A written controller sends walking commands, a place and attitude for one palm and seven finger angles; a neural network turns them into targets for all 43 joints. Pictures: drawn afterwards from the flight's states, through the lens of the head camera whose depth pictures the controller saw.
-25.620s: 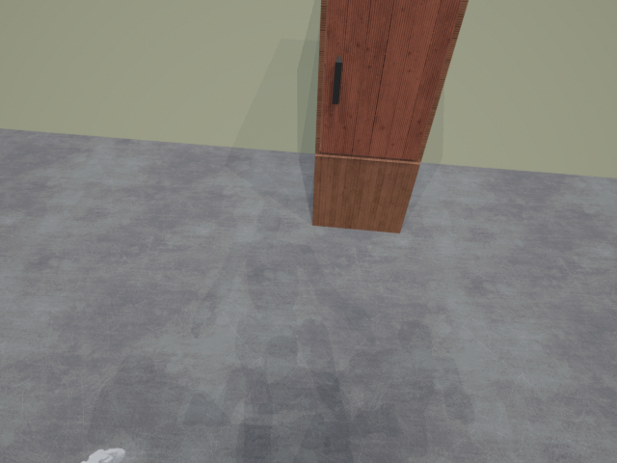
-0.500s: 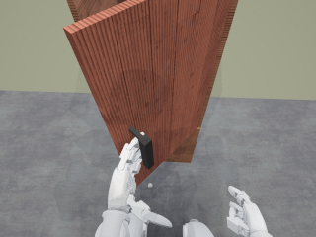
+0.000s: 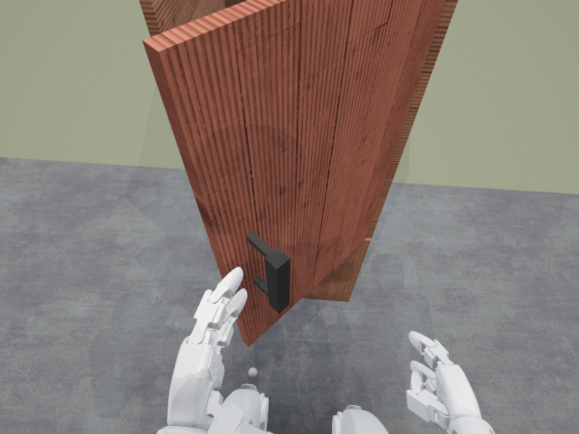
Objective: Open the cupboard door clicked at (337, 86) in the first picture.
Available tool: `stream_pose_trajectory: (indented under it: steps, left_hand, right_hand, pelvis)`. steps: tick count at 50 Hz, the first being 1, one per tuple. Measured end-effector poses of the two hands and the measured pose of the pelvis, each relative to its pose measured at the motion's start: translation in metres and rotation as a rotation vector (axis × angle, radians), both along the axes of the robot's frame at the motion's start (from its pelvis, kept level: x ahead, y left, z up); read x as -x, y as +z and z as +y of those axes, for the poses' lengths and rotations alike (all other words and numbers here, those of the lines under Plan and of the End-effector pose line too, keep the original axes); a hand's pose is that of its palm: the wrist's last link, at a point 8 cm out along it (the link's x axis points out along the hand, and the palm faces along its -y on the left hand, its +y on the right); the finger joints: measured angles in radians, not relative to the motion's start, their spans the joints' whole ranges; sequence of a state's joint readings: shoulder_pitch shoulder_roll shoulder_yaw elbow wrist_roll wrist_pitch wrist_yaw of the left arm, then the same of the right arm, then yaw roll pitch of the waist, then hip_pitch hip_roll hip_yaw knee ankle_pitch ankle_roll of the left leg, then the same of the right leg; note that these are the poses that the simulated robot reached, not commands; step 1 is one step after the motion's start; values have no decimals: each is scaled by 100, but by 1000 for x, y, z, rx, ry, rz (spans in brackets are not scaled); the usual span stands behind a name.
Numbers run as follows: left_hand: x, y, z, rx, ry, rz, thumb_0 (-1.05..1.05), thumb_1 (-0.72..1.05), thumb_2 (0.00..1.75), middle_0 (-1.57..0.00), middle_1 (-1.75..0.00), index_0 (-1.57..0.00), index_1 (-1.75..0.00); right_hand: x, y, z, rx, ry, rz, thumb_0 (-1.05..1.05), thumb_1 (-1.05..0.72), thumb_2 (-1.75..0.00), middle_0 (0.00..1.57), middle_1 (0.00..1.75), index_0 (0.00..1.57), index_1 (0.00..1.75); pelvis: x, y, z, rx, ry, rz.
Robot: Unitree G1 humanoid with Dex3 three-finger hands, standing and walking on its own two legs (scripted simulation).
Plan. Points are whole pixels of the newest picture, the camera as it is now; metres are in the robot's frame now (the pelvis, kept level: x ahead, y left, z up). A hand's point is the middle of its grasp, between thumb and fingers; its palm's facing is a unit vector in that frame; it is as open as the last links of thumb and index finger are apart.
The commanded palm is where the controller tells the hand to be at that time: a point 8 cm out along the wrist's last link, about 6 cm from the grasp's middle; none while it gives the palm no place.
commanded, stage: slide the hand sideways off the handle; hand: left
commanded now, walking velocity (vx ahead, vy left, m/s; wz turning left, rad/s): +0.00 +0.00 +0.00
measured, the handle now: (268, 274) +0.31 +0.05 +0.06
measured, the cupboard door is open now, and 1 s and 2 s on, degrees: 48 48 48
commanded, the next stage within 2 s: draw the hand back to the body in 0.42 s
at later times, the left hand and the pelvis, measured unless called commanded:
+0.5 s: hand (204, 408) +0.16 +0.11 +0.05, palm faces -0.01 -1.00 +0.00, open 16.3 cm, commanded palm +0.13 +0.15 +0.05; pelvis -0.01 -0.02 -0.01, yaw +0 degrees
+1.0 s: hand (127, 383) +0.16 +0.16 +0.13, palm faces -0.04 -1.00 -0.04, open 16.2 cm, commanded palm +0.13 +0.22 +0.15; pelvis +0.00 +0.00 +0.04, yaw +0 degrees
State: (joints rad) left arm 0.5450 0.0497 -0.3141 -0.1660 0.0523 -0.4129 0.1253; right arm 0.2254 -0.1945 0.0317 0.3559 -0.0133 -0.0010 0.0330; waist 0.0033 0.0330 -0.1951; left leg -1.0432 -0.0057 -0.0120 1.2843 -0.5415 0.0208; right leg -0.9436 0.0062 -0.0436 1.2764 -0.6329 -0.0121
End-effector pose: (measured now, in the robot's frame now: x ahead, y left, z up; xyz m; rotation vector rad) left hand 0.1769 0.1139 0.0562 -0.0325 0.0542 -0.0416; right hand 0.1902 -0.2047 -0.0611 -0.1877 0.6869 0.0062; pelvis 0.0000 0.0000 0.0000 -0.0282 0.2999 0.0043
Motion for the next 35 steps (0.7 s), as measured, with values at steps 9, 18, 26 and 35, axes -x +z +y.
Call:
stream_pose_trajectory:
  steps: [9,18,26,35]
  left_hand:
    - [12,1,20,-19,23,-2,-1,-50,30,-15,-30,-16,-30]
    - [30,-1,30,-28,13,34,-1,-49,30,-15,-30,-15,-30]
    - [37,-6,48,-29,28,7,-1,-50,30,-15,-30,-15,-30]
    - [27,28,58,-75,-23,-53,-1,-49,30,-15,-30,-15,-30]
  right_hand:
    - [-8,-6,-11,8,-15,-13,2,-90,-90,20,30,20,30]
    - [-5,-11,-20,10,-52,-7,2,-90,-90,20,30,20,30]
    - [-2,-17,-28,35,-70,-23,2,-90,-90,20,30,20,30]
    - [11,-7,-24,17,-125,-16,2,-91,-90,20,30,20,30]
  pelvis:
    - [-1,-6,-7,1,3,9]
    - [0,-7,-14,-1,4,8]
    - [7,-15,-17,10,7,10]
    - [9,-5,-12,14,1,-32]
